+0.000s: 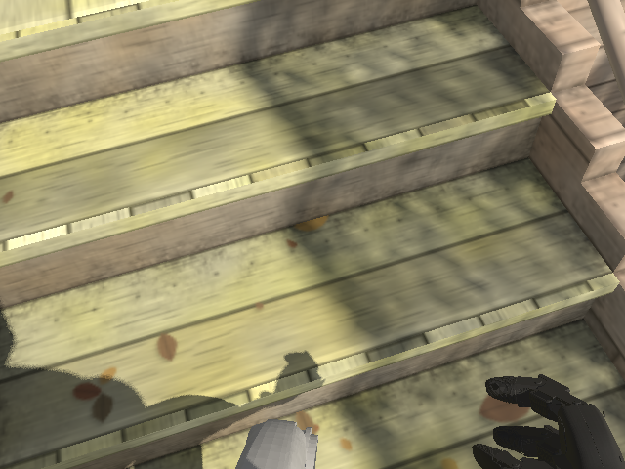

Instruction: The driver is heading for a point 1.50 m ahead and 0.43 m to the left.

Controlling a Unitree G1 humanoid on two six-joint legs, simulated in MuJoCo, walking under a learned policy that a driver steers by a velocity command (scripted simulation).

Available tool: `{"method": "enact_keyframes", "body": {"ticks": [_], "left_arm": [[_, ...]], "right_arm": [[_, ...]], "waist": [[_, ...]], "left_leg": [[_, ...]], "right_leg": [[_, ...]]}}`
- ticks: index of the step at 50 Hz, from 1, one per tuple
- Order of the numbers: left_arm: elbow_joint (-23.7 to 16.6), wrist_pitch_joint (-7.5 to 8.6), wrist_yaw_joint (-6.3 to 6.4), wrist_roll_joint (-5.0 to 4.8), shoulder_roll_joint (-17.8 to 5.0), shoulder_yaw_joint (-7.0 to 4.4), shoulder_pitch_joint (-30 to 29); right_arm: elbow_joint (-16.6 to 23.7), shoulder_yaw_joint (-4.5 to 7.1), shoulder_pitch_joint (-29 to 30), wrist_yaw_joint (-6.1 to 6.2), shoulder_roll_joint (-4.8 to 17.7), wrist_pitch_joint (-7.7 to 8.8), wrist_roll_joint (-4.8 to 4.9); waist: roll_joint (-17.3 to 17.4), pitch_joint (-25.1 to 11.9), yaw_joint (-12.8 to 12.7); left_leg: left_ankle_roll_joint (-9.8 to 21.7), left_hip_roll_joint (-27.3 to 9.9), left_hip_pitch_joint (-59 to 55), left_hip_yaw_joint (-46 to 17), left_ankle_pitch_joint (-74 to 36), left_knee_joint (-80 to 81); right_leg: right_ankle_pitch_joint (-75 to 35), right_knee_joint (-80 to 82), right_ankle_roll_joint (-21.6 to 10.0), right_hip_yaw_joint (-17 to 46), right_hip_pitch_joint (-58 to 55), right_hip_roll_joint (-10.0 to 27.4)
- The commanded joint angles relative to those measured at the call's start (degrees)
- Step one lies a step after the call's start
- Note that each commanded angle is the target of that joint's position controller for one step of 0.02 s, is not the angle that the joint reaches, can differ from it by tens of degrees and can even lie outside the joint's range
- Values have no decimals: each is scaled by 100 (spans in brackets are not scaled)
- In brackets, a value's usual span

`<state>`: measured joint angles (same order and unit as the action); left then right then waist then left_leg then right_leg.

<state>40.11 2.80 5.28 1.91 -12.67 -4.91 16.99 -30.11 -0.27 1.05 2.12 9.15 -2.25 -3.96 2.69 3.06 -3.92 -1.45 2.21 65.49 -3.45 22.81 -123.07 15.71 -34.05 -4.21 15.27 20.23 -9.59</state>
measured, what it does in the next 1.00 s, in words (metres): climbs: left foot 0.17 m higher, then right foot 0.17 m lower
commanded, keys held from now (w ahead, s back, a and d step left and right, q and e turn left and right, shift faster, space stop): e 0.36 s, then q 0.64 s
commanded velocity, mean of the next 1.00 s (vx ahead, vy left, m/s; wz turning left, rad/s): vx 0.00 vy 0.00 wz -0.10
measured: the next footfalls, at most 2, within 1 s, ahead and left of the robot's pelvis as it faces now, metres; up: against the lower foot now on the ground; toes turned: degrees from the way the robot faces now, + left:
left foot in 0.22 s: +0.20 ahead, +0.23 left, +0.17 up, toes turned -9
right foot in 0.70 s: +0.05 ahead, +0.00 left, +0.00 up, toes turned -16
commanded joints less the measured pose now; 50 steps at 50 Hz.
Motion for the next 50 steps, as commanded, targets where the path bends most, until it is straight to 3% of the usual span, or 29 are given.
{"method": "enact_keyframes", "body": {"ticks": [1,5,7,8,9,10,11,12,13,14,15,17,20,21,26,29,31,33,34,35,36,37,39,42,45,47,48,49,50], "left_arm": [[-86,167,23,27,-893,-226,544],[-99,119,-40,-51,-1138,-291,539],[-219,-23,86,-43,-1234,-334,226],[-358,-167,56,-83,-1478,-349,-245],[-302,-232,33,-200,-1587,-425,-129],[-246,-177,-126,-376,-1614,-413,-180],[-176,-66,-242,-368,-1423,-383,-149],[-598,-45,-399,-449,-1138,-302,-891],[-986,-134,-519,-300,-714,-205,-1091],[-698,-190,-667,18,-412,-163,-355],[-560,-232,-594,86,-135,-62,-20],[-497,-170,-507,186,-248,26,182],[-568,-170,-472,111,-491,84,-471],[-701,-151,-539,-19,-417,116,-776],[-603,-245,-639,-109,-253,237,-297],[-698,-199,-628,-229,-96,292,-598],[-402,-171,-600,-305,-44,296,-339],[-146,-72,-580,-288,28,301,10],[-63,17,-593,-235,-139,246,349],[-58,62,-655,-258,-343,212,435],[6,164,-742,-90,-804,78,913],[110,231,-671,20,-910,-7,1017],[-170,120,-469,2,-701,82,610],[-454,209,-228,-61,-1353,-33,-736],[-627,88,-342,-173,-1268,6,-1433],[-472,-156,-400,-286,-1358,-64,-1004],[-491,-248,-517,-333,-1306,-75,-1005],[-869,-194,-834,-253,-892,-1,-1614],[-1115,-224,-1065,54,-308,142,-1841]], "right_arm": [[1092,-95,1313,47,5,123,-43],[1570,-151,1503,100,101,1,-119],[1939,-263,1634,-25,-110,20,3],[1839,-336,1157,-54,-132,-24,223],[1659,-298,892,-54,-284,-139,416],[1186,-140,-45,51,-232,-181,494],[885,64,-886,117,105,-148,431],[671,268,-1520,176,929,-169,128],[757,368,-1180,147,1534,-315,-22],[932,293,-305,18,1278,-283,90],[955,226,474,-61,958,-277,203],[950,59,1109,34,277,-272,293],[572,-55,246,87,-31,-145,352],[404,15,-68,78,172,-101,345],[140,-31,-408,192,162,-61,339],[16,111,-873,287,604,-208,291],[-138,252,-1113,309,747,-289,289],[-238,245,-1336,208,488,-325,269],[-241,230,-1181,118,201,-277,391],[-171,204,-877,43,68,-222,586],[37,272,-962,42,177,-112,639],[85,216,-1216,141,152,-63,577],[119,215,-632,258,306,-25,278],[1067,23,-145,-1,284,-271,193],[540,67,-1034,30,548,-406,341],[358,130,-1703,-8,544,-279,432],[272,218,-2051,18,785,-140,384],[106,415,-2523,254,1323,-95,415],[256,550,-1810,423,1668,-140,244]], "waist": [[-603,-713,-197],[-670,-883,-123],[-841,-911,137],[-615,-1041,447],[-1204,-925,455],[-1133,-1239,819],[-856,-1622,1065],[907,-1853,1359],[2875,-2059,1159],[2555,-1929,522],[2277,-1229,-5],[1916,-406,-375],[278,-168,212],[119,-166,329],[737,-574,219],[931,-303,454],[758,-473,568],[329,-649,451],[-737,-585,182],[-1199,-465,-9],[-1759,-812,-70],[-1867,-1174,15],[-1152,-683,103],[-1354,-302,1058],[-1115,-861,1284],[-1410,-1360,1293],[-1177,-1315,1356],[303,-1157,1537],[785,-1119,1118]], "left_leg": [[-30,-150,1804,-246,303,-154],[-32,-278,1560,-448,738,487],[102,-614,192,-847,1084,2090],[190,-501,-1768,-146,1941,4133],[465,-399,-3346,89,2102,4949],[649,-198,-4514,654,1814,4664],[738,-138,-5023,443,1498,5438],[993,-990,-5277,-1308,625,6704],[1562,-2169,-4607,-3843,-335,8883],[1756,-2114,-3526,-4726,647,9340],[1503,-2025,-3026,-4168,2615,9496],[998,-1653,-2357,-2764,4154,8857],[892,-1439,-2362,-1691,2834,7985],[940,-1456,-2520,-1698,2401,7943],[1258,-1377,-3160,-1708,1410,7996],[1255,-1072,-3295,-1685,1208,8169],[1119,-845,-3165,-1315,1066,7733],[934,-478,-2948,-678,355,6622],[803,78,-2076,-134,1108,5038],[598,445,-1586,393,1885,3465],[391,546,-212,810,3300,1599],[278,356,232,738,3261,648],[226,291,921,302,2756,-79],[442,-628,-38,-381,2424,1623],[640,46,-2939,662,2949,3492],[895,484,-3563,773,2706,4930],[1258,405,-3696,29,2643,6102],[1889,-478,-4284,-2670,1966,8095],[2173,-731,-3475,-5365,472,10326]], "right_leg": [[-2371,754,-1473,2017,-2256,1681],[-2636,836,-1260,2200,-2418,1562],[-3286,1275,-927,2183,-1700,1712],[-3650,1846,-738,1490,-679,1609],[-3823,2017,-445,968,125,1540],[-5262,1566,-362,553,447,1399],[-6344,721,-200,292,144,1244],[-4895,-756,208,-256,975,488],[511,-2856,585,-740,1468,8],[1108,-4485,627,-319,1199,167],[948,-5260,669,-362,1675,237],[-262,-5530,737,-775,1974,416],[-906,-5190,685,-958,1806,394],[-973,-4902,648,-924,1798,371],[-788,-3226,653,-1253,998,624],[-759,-240,291,-1750,120,1029],[-2477,1518,131,-1882,-1110,1092],[-2829,2375,226,-2118,-2123,1170],[-4767,2088,-8,-1583,-2798,1839],[-7026,2164,-170,-1530,-2955,2242],[-10307,787,-455,-1253,-4249,2853],[-11185,349,-881,-1298,-4624,3405],[-8529,894,-1088,-1457,-3865,3216],[-4948,2076,-918,-1447,-1987,3756],[-8331,1402,-401,-3032,-1041,2638],[-9487,65,-409,-2791,-1719,2561],[-9410,-1489,-263,-2759,-1553,2353],[-3783,-3594,148,-2487,713,1531],[-444,-5545,417,-1155,1276,786]]}}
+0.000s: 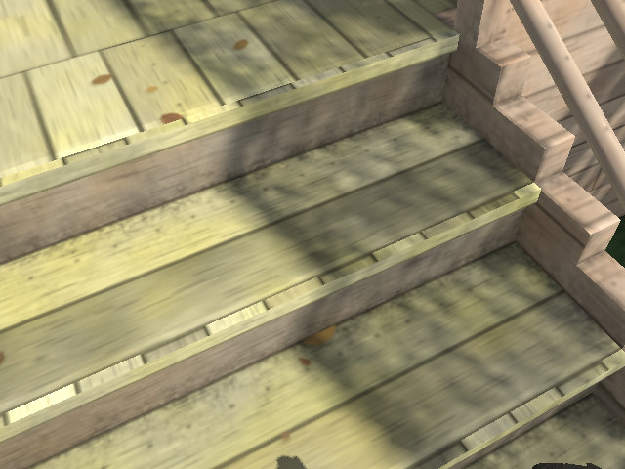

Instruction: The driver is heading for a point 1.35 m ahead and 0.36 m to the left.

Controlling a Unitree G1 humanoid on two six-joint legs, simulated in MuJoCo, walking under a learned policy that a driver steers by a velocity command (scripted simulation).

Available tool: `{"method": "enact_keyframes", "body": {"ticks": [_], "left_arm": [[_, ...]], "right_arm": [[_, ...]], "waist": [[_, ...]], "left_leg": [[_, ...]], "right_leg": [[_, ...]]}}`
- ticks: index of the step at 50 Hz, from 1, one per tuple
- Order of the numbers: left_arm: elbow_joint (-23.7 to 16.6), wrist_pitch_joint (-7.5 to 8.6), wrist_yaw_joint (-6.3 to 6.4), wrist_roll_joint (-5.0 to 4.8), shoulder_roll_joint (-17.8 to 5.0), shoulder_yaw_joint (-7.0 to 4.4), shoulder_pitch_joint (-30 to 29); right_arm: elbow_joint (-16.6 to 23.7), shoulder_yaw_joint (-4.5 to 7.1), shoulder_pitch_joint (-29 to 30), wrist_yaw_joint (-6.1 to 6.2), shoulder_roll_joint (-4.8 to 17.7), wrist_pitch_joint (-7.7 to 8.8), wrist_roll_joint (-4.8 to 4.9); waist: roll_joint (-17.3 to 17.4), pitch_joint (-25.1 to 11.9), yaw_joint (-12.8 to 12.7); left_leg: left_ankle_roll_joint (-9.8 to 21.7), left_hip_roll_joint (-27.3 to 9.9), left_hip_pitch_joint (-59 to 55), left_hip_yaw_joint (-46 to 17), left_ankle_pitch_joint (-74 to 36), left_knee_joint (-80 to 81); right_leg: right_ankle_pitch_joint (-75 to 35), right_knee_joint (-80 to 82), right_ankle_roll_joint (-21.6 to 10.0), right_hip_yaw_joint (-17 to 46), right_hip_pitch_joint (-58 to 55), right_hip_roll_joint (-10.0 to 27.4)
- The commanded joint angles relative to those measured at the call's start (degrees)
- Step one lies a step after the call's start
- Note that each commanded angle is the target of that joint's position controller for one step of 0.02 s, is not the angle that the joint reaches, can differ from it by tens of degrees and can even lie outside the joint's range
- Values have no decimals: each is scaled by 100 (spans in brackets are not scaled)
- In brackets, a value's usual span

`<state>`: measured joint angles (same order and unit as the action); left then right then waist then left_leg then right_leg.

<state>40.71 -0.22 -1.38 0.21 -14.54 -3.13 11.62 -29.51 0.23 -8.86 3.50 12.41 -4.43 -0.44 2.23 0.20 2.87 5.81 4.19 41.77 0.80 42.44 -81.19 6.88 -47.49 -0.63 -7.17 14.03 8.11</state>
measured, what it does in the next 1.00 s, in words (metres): climbs, turning left: right foot, then left foot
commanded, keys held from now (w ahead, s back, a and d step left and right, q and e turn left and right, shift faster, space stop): q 0.66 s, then no key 0.30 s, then w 0.04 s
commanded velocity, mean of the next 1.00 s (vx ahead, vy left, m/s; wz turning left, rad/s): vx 0.00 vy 0.00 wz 0.48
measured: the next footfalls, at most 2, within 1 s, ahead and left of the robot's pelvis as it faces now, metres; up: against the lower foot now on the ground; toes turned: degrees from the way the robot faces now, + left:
right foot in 0.52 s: +0.22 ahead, -0.12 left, +0.00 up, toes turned +20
left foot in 0.90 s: +0.11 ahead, +0.06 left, +0.00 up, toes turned +29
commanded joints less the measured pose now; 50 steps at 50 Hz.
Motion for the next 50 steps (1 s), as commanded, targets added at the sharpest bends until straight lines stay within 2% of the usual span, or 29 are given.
{"method": "enact_keyframes", "body": {"ticks": [1,2,3,5,8,11,14,15,17,18,20,23,24,25,26,27,28,30,32,34,36,37,38,42,44,45,46,47,50], "left_arm": [[-1273,58,-394,342,210,99,-849],[-1246,9,-399,320,514,206,-518],[-1260,-17,-231,285,314,193,-93],[-1080,26,-109,261,-152,68,51],[-1088,194,-46,263,-74,136,-264],[-1819,87,11,298,236,375,-1293],[-1921,-131,101,-13,91,410,-1516],[-1940,-206,114,-73,96,403,-1570],[-1393,-122,140,-220,-9,296,-744],[-1492,-120,190,-170,-29,281,-767],[-1527,-156,286,-14,-41,231,-956],[-1281,-194,326,-20,-149,98,-256],[-1233,-132,346,-85,-139,57,-117],[-1160,-90,451,14,-286,-29,240],[-1220,-49,520,135,-281,29,-2],[-1409,-46,573,212,-620,-3,-204],[-1399,-50,563,94,-327,4,-239],[-1454,-4,521,183,284,246,-578],[-1163,-33,608,281,-164,105,-142],[-1101,-83,710,199,-131,111,79],[-1222,79,637,164,-227,88,57],[-1079,168,602,151,-125,64,213],[-1012,192,592,156,-116,51,172],[-886,134,527,162,-176,-64,348],[-684,46,454,19,-125,-88,452],[-556,54,425,-15,17,-87,678],[-608,89,410,-89,224,-48,629],[-433,56,408,-125,328,-18,693],[-97,65,369,34,332,-1,862]], "right_arm": [[370,466,-17,355,1102,174,-303],[100,273,493,326,701,193,-112],[-8,241,484,202,604,202,-92],[-122,204,574,72,247,296,-63],[-518,324,-270,10,414,329,-2],[-714,442,-851,137,595,322,125],[-519,520,-725,212,740,275,48],[-493,516,-773,253,767,274,-15],[-390,581,-327,291,599,325,-37],[-310,576,-365,308,627,316,-99],[-235,626,-178,288,697,345,-95],[-4,613,267,181,639,452,-100],[-35,610,173,124,773,449,-63],[-56,617,244,84,701,471,81],[-137,560,-110,61,234,487,83],[-107,562,-777,121,283,392,-10],[-382,620,-1230,139,509,296,-231],[-399,629,-522,10,569,198,-357],[-11,509,68,-142,297,124,-224],[-116,446,231,-211,188,159,-225],[-124,480,368,-225,258,234,-191],[-371,521,72,-246,357,258,-208],[-503,515,-174,-226,199,232,-215],[-630,426,-46,-182,65,259,-24],[-862,336,-392,-144,-144,365,-16],[-840,348,-158,-102,86,438,-113],[-775,421,-103,-34,459,500,-261],[-713,315,-257,2,121,515,-195],[-866,221,-137,12,-136,512,-80]], "waist": [[387,-540,-113],[292,55,-683],[65,532,-847],[8,469,-575],[-219,18,-77],[536,-365,232],[580,-525,144],[636,-362,154],[1008,-961,104],[1236,-1022,6],[782,-865,-64],[605,-977,-378],[500,-897,-554],[199,-928,-751],[-1018,-912,-545],[-2026,-1251,-195],[-1452,-1334,-42],[-635,-367,-48],[-958,146,-209],[-700,-204,-283],[-491,-322,-281],[-415,-333,-280],[-823,-353,-176],[-978,-457,-341],[-1028,-466,-168],[-680,-329,-280],[330,-447,-330],[729,-699,-195],[603,-15,-463]], "left_leg": [[1359,-1292,-513,-5496,-910,6373],[1042,-999,422,-4525,-80,5845],[721,-824,612,-3845,435,5329],[668,-504,129,-2672,-1227,4228],[588,-653,-1336,-2552,-3700,3698],[470,-783,-3134,-2958,-5391,4360],[664,-1070,-3601,-3603,-5164,4995],[649,-1099,-3710,-3620,-5176,5041],[400,-983,-3756,-2938,-7214,4909],[405,-999,-3606,-2949,-7611,4901],[276,-894,-3380,-2695,-7672,4776],[45,-861,-2829,-2846,-7841,4567],[-102,-723,-2825,-2762,-7508,4342],[-223,-428,-2437,-2393,-6580,3682],[-454,106,-1361,-1661,-3332,2415],[-709,552,-665,-914,-774,850],[-901,-7,-723,-560,-689,-322],[-932,-267,-365,-766,-1588,-496],[-972,-150,210,-693,-2102,33],[-970,-13,35,-835,-2113,148],[-862,-194,-315,-1030,-1646,772],[-803,-87,-505,-747,-1387,1345],[-726,-141,-922,-471,-1236,1685],[-426,-444,-1953,65,-1212,3788],[-345,-333,-2879,310,-2433,5621],[-284,-549,-3144,-176,-3140,6139],[-32,-1429,-3425,-1326,-3888,6020],[521,-2020,-2578,-1919,-3517,6345],[283,-1388,-1920,-1515,-962,6623]], "right_leg": [[612,-5274,267,1507,1982,-1010],[324,-5321,318,1378,1939,-773],[454,-5242,323,1252,2243,-809],[138,-5162,184,1124,2485,-814],[275,-4868,104,942,3059,-862],[1265,-4154,364,972,3991,-784],[3083,-2245,485,910,3903,-808],[3043,-1806,535,750,3817,-872],[1562,-1346,337,668,2583,-914],[1324,-1254,223,787,2336,-946],[1471,-536,140,593,1948,-1055],[951,727,-87,662,563,-1075],[361,1710,-75,557,129,-1064],[21,2355,-164,554,-618,-873],[-1119,2780,-415,1569,-1397,245],[-2901,2576,-1263,3020,-1292,1550],[-1831,2743,-1679,3354,-636,1897],[1103,2825,-1228,2423,209,893],[1959,2645,-1150,1790,195,429],[1427,2594,-1398,1572,-78,348],[1013,2912,-1547,1904,-122,889],[1073,2957,-1453,1649,-212,654],[751,2903,-1442,1384,-66,594],[-80,2714,-1333,1333,-19,718],[-123,2404,-979,1012,144,440],[-253,2148,-706,817,349,290],[456,1630,-319,350,933,-89],[1377,1230,-142,309,203,-388],[1317,2092,-288,448,-382,-353]]}}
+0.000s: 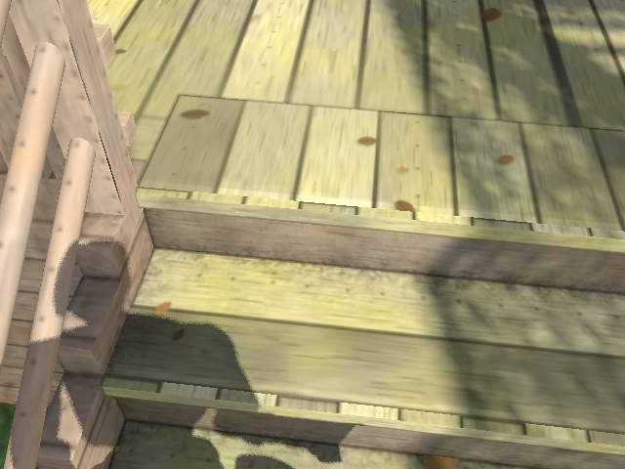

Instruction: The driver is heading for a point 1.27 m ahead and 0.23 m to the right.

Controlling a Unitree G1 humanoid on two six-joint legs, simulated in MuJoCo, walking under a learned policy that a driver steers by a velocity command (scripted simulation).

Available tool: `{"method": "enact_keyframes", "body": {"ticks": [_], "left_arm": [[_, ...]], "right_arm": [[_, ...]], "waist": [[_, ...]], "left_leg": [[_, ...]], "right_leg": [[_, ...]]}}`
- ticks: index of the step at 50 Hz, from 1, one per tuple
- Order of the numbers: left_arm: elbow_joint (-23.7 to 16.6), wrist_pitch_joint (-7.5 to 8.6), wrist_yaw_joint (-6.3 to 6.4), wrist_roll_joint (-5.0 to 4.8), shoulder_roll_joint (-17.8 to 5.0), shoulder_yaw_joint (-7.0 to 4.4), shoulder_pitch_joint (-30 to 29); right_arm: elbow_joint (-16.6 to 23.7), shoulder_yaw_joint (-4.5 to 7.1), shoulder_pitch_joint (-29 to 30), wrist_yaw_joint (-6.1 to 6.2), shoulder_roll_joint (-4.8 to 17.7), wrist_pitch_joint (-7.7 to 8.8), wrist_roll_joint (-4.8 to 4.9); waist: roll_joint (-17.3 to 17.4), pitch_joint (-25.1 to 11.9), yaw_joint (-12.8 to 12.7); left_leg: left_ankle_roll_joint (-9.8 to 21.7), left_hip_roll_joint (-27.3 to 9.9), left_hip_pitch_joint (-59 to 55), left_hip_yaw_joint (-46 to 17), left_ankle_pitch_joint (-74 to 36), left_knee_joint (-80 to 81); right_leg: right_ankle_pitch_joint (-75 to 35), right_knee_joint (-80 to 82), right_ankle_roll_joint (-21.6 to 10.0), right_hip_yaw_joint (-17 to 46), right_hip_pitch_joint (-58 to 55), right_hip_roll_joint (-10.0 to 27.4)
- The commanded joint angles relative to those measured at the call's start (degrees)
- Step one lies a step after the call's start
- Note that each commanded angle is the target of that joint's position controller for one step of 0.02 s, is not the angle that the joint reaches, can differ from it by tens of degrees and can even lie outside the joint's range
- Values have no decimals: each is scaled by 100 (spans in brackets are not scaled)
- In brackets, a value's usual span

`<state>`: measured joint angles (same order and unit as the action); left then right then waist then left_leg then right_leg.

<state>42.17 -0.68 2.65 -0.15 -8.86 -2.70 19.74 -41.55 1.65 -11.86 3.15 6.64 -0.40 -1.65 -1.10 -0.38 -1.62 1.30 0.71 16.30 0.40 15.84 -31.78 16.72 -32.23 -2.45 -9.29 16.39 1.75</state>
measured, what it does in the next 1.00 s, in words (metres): climbs: left foot 0.17 m higher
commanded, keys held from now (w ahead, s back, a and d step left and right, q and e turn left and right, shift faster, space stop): w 1.00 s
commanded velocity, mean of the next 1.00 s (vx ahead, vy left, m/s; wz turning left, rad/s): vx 0.40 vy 0.00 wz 0.04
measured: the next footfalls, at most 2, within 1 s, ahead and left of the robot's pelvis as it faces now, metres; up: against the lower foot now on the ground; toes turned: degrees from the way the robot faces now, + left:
left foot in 0.56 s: +0.37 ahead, +0.12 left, +0.17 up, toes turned +7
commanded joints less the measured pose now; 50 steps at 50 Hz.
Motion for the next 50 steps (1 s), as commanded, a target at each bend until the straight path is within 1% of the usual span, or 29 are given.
{"method": "enact_keyframes", "body": {"ticks": [1,7,8,10,12,14,17,19,21,22,23,24,25,26,27,28,29,30,31,32,33,35,37,40,43,45,47,48,50], "left_arm": [[-250,133,-54,145,-346,-82,-26],[-231,268,-42,106,-475,-100,175],[-208,300,-15,121,-589,-139,347],[54,313,37,103,-1012,-289,969],[231,388,80,145,-1021,-318,1365],[412,497,123,291,-1211,-404,1334],[891,638,-3,297,-549,-189,1503],[1044,635,-155,322,-433,-87,1212],[1325,710,-243,147,-332,20,1152],[1412,656,-206,124,-449,5,1054],[1441,547,-94,4,-460,48,999],[1143,401,10,-73,-788,1,756],[1028,413,9,-90,-944,19,875],[952,544,8,-81,-1357,-66,943],[795,594,-86,-191,-1816,-275,364],[642,749,-287,-397,-2127,-376,186],[117,760,-595,-168,-1372,-239,40],[136,806,-711,213,-942,-224,452],[-6,702,-645,261,-347,-157,448],[-356,557,-587,484,-300,-109,35],[-484,435,-497,614,-102,-45,-323],[-414,148,-363,431,323,116,-117],[-461,28,-268,256,520,220,-162],[-400,-123,-171,330,475,214,-691],[-1172,-131,11,402,569,309,-1967],[-1466,-137,-16,370,389,325,-2445],[-1688,-105,-195,413,529,441,-3150],[-1709,-99,-237,319,559,453,-3146],[-1715,-139,-344,261,533,478,-3053]], "right_arm": [[254,144,8,42,553,111,103],[275,319,-81,-46,908,85,147],[349,291,143,-30,829,98,155],[524,212,514,-118,465,250,106],[558,308,759,-163,580,340,-10],[717,288,992,-173,381,422,-25],[1112,-3,1398,-171,-65,458,13],[1457,-169,1825,-184,-103,406,-13],[1877,-311,2378,-134,-127,352,47],[2242,-419,2788,-200,-101,372,42],[2338,-426,2970,-248,-16,339,45],[2387,-546,2632,-267,-336,252,99],[1794,-391,1972,-236,-143,227,127],[1404,-211,852,-164,53,181,178],[953,-57,-711,-24,251,234,187],[669,112,-1556,29,877,118,-32],[336,383,-1749,168,1860,40,-105],[528,506,-757,195,2054,-9,-4],[577,418,231,196,1663,122,10],[221,330,438,95,1247,232,141],[-100,227,373,22,757,361,240],[-698,-16,2,-61,-81,557,183],[-1027,-53,-567,-274,-138,743,169],[-918,16,-899,-284,415,931,57],[-965,117,-1140,-230,878,973,120],[-1049,84,-1267,-167,832,966,191],[-1299,40,-1834,-60,529,944,140],[-1373,53,-1962,-11,516,931,158],[-1320,201,-2219,152,833,884,253]], "waist": [[783,186,27],[394,515,-103],[50,594,-242],[-1142,514,-533],[-538,342,-715],[9,67,-521],[164,300,-148],[358,664,60],[33,1194,125],[253,1329,191],[26,1226,63],[-198,705,215],[-45,-239,227],[-657,-1015,717],[-1048,-1857,1518],[-858,-2731,1889],[1669,-3101,1605],[1879,-3491,1118],[687,-2718,409],[-37,-1778,-17],[-368,-420,-156],[-381,202,-466],[-18,301,-502],[150,226,-283],[696,441,-228],[482,538,-238],[402,372,55],[545,285,112],[851,8,280]], "left_leg": [[700,-902,708,-1341,1911,1644],[940,-733,938,-1247,2317,1174],[847,-562,1411,-852,1882,634],[409,-38,2663,382,723,-1214],[184,-205,3690,372,1098,-3612],[243,-358,5172,8,985,-7079],[613,-484,6941,-396,1041,-9805],[631,-553,7003,-318,1133,-9317],[609,-627,6986,118,1717,-8623],[622,-811,6085,342,1427,-6892],[626,-703,5091,765,1199,-5866],[765,-563,2819,1129,1052,-4403],[746,159,1258,1538,941,-4653],[746,545,456,1580,598,-4543],[862,407,28,1111,-76,-3528],[848,251,-1166,67,146,-2346],[1532,-1577,-2237,-3600,328,127],[1359,-2066,-1853,-5831,1848,2031],[1139,-2261,-784,-5216,2373,2206],[912,-1897,-235,-4353,3242,1672],[735,-1639,700,-3156,2503,1179],[543,-1200,1346,-1588,736,724],[448,-1089,920,-691,-351,706],[746,-1329,859,-464,-629,1163],[840,-1608,199,-808,363,1832],[743,-1538,43,-639,818,2050],[618,-1244,-271,-408,1209,2304],[758,-1264,-538,-458,1050,2408],[1145,-1435,-1652,-671,83,3050]], "right_leg": [[493,518,-181,586,-606,207],[1330,670,-524,808,-250,199],[1606,1007,-615,1225,-540,412],[1730,2285,-1151,3085,-1678,1560],[394,2444,-1788,3685,-2309,2060],[316,2255,-1869,3273,-2792,1978],[887,2018,-1343,2473,-2515,1597],[1591,2376,-976,1984,-1661,1424],[1648,2977,-878,1501,-950,1225],[1171,3493,-593,972,-220,1012],[-67,4034,-739,762,254,836],[-1777,4605,-892,421,942,943],[-6423,3610,-982,118,531,828],[-9658,2508,-930,169,-137,1059],[-10452,786,-630,85,-1179,1090],[-9028,-990,-342,431,-1057,919],[-3902,-3936,-165,602,1049,-447],[-1189,-6653,-179,2104,1466,-1020],[-1461,-8194,-13,2227,1952,-784],[-1730,-8411,-88,1720,2578,-409],[-1896,-8289,-169,1600,3204,-287],[-1795,-8375,-272,1895,3534,-421],[-1491,-8206,-291,2118,4235,-443],[-1402,-8903,-294,1573,4776,-765],[-273,-10265,-415,1702,6489,-583],[-172,-9601,-369,1625,6647,-376],[-535,-8427,-358,1146,6574,-74],[-531,-8223,-300,919,6558,124],[231,-7456,-269,460,6403,561]]}}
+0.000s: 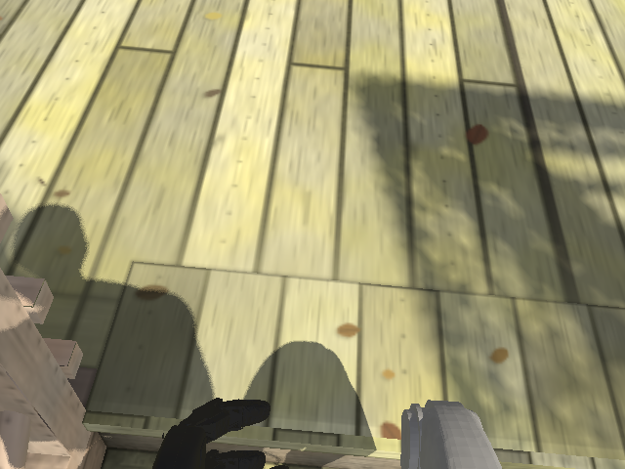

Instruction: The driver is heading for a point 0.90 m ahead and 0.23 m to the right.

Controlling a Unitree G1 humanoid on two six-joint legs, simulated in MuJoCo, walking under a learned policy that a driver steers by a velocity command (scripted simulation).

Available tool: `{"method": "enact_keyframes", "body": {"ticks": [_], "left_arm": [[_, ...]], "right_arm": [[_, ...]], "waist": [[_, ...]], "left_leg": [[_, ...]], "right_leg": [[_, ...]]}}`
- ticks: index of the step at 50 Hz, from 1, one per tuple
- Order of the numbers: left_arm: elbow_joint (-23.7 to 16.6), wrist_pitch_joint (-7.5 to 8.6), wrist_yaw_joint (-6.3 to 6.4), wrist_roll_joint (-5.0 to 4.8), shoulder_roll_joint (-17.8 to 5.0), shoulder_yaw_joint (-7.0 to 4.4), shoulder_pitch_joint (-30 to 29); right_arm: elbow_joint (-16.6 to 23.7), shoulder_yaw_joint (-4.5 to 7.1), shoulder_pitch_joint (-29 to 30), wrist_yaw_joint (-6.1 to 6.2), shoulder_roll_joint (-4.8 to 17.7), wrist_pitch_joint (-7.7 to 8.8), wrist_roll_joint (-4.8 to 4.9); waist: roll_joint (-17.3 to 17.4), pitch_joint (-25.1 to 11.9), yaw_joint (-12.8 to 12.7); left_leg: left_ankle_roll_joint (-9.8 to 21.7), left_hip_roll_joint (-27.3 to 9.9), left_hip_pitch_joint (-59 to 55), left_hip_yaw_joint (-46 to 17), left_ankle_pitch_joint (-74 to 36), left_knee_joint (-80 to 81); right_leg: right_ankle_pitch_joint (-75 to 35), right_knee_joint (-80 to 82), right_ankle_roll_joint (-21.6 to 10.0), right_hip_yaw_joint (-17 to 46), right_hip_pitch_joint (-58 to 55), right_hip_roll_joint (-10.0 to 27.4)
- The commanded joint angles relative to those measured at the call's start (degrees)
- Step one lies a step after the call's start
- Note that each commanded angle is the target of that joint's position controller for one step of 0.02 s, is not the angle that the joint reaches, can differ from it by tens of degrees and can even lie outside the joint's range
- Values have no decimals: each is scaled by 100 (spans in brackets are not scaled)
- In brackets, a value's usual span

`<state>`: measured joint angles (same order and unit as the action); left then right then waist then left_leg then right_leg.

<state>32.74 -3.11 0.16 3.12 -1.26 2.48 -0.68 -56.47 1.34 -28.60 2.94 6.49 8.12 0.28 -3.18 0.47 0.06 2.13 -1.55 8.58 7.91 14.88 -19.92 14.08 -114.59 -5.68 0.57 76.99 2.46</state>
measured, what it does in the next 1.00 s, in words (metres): climbs: right foot 0.17 m higher, then left foot 0.17 m higher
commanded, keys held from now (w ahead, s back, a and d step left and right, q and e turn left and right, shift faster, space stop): w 0.74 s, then w+e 0.26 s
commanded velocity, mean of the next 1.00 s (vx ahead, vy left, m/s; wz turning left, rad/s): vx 0.50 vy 0.00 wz -0.06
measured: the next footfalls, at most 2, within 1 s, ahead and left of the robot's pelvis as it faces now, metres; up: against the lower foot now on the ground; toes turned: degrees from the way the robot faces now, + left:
right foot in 0.12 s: +0.23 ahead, -0.12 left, +0.17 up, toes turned -6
left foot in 0.64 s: +0.55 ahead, +0.04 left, +0.34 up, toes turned +8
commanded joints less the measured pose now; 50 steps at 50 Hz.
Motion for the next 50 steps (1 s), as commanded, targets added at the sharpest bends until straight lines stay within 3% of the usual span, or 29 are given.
{"method": "enact_keyframes", "body": {"ticks": [1,2,3,4,5,6,7,8,9,10,12,13,15,18,22,24,27,29,31,32,33,34,35,37,39,41,43,46,50], "left_arm": [[-838,102,-144,-91,-114,13,-1271],[-780,160,-245,-155,37,114,-1273],[-553,231,-240,-309,184,177,-508],[-316,243,-163,-396,-44,30,-138],[5,283,-95,-401,-359,-131,911],[208,326,-11,-276,-726,-234,1735],[360,416,-6,-73,-1134,-456,2003],[688,403,62,80,-1939,-716,2462],[784,260,142,-99,-2186,-898,2194],[809,359,103,-205,-1978,-792,1381],[1402,570,10,-103,-1167,-624,1180],[1765,658,-39,-75,-703,-505,1320],[2068,723,-135,-78,-472,-457,1844],[2115,917,-129,-158,-763,-470,1836],[2450,1164,-155,-234,-1315,-542,2763],[2512,1022,-22,-165,-1273,-594,3242],[2440,913,219,-289,-1406,-678,3735],[2180,968,235,-320,-1172,-539,3261],[2081,974,172,-315,-1582,-613,3527],[2035,1051,86,-391,-1913,-670,3321],[1784,1121,-91,-507,-2058,-694,2987],[1603,1233,-379,-482,-1856,-716,3159],[1532,1270,-477,-144,-1494,-747,3031],[859,1144,-278,-98,-912,-573,2147],[603,867,-40,-110,-455,-437,1733],[554,552,56,-175,-128,-322,2170],[526,350,83,-6,-558,-398,2119],[485,387,18,-151,-1093,-581,1379],[500,459,-269,-331,-1080,-610,569]], "right_arm": [[163,257,-620,223,806,-22,-3],[301,191,-388,306,630,-48,-34],[419,126,255,313,550,-102,-6],[501,162,22,236,844,-101,10],[495,217,13,134,1219,-69,14],[452,298,94,27,1498,19,133],[503,340,56,-13,1512,77,-3],[1065,275,161,-262,814,43,117],[1462,441,1294,-431,808,48,-80],[1885,346,1540,-482,198,86,-234],[2157,157,1671,-297,-165,58,-220],[2125,83,1453,-248,-273,-46,-134],[2006,-91,1059,-183,-550,-305,-156],[2310,-151,1705,-167,-414,-523,-175],[2780,-259,2964,-14,-610,-532,-205],[3204,-332,3742,-89,-524,-534,-285],[3270,-348,4035,-299,-378,-609,-279],[2894,-268,3484,-389,-302,-650,-100],[2416,-152,2597,-223,-94,-740,9],[2237,-54,1574,-187,284,-775,-139],[1909,115,560,-204,906,-774,-261],[1807,320,500,-173,1452,-853,-261],[1838,373,1485,-159,1464,-937,-148],[1274,281,1854,-210,842,-564,-106],[655,17,1639,-285,-46,-251,-159],[271,38,1267,-385,62,-15,-150],[388,209,1485,-392,677,162,-94],[543,255,1292,-255,1009,280,42],[572,314,658,-209,1136,146,-171]], "waist": [[1058,-205,236],[712,-341,275],[1086,-619,-169],[1000,-1042,-134],[1274,-1541,-557],[1578,-1999,-897],[1917,-2068,-986],[-688,-2104,-1056],[-1143,-1819,-1239],[-824,-1139,-675],[390,0,37],[462,311,336],[338,477,508],[542,807,536],[-159,571,127],[135,212,-120],[-85,-151,-361],[31,-273,10],[-628,-1194,396],[-864,-1739,927],[-89,-2608,1346],[1544,-3119,1211],[1929,-2822,838],[144,-1188,196],[-390,-29,-188],[2,276,-610],[115,496,-769],[282,274,-346],[703,-103,60]], "left_leg": [[1117,-1208,-1259,-1216,-470,1998],[1042,-1244,-1123,-868,-1644,2092],[1071,-899,-249,-208,-4257,1799],[1157,-1159,-177,-263,-7908,1033],[1079,-1427,-659,-258,-9427,10],[950,-1402,-925,-180,-9248,-965],[911,-1168,-497,-282,-7718,-2454],[570,-248,1788,-617,-4448,-4547],[426,576,3058,-1351,-1191,-7241],[402,518,4055,-2111,-1272,-9388],[483,371,4632,-1975,-1937,-10179],[525,435,4904,-2075,-1641,-10363],[585,499,5548,-2210,-1004,-10437],[438,553,5754,-1995,-897,-8985],[595,323,7308,-946,71,-9807],[560,20,7129,-575,275,-8779],[611,-411,6298,5,874,-7105],[896,-43,4670,489,1284,-5723],[950,705,2706,891,1718,-5186],[1064,762,1715,267,1628,-4540],[1335,-36,-62,-1646,2544,-3484],[1917,-1097,-718,-4849,4433,-1124],[1887,-1349,-293,-6590,5110,339],[1345,-1444,884,-4994,3475,-284],[1009,-1300,2139,-3379,1479,-927],[555,-1057,2224,-2198,469,-671],[417,-904,2526,-1453,988,135],[307,-863,2042,-637,-688,809],[528,-902,79,-257,-1778,1237]], "right_leg": [[859,1241,-10,-607,70,570],[1111,2234,-124,-834,-924,534],[1516,3712,-332,-1101,-3021,136],[1532,3769,-359,-1553,-4209,-480],[1404,4291,-419,-1405,-4959,-720],[1231,5380,-467,-1187,-5746,-763],[2194,6066,-558,83,-6090,-427],[4323,8244,-1214,3814,-6954,1280],[5133,10391,-1161,6050,-6807,1496],[4084,10221,-985,5351,-6234,1703],[2340,9208,-641,3047,-5057,1428],[1560,8978,-503,2073,-4881,1116],[436,8985,-167,932,-5153,821],[-42,9546,43,72,-4784,589],[-902,10120,-303,148,-6291,827],[-671,10413,-172,126,-6879,708],[-2333,11254,-557,81,-8015,955],[-5766,10923,-523,-591,-7919,828],[-9835,9628,-594,-567,-7913,1149],[-9940,8350,-505,-569,-8062,1226],[-8696,6358,-311,-673,-6528,642],[-3222,4141,-22,-80,-5362,-573],[-843,1539,149,604,-4354,-1026],[-1321,254,11,714,-3140,-599],[-1124,223,-207,868,-2644,-371],[-906,515,-265,1191,-2384,-379],[-1073,2216,-207,1058,-2582,-295],[-1740,3876,101,447,-3044,-237],[-1486,6226,183,-221,-3461,11]]}}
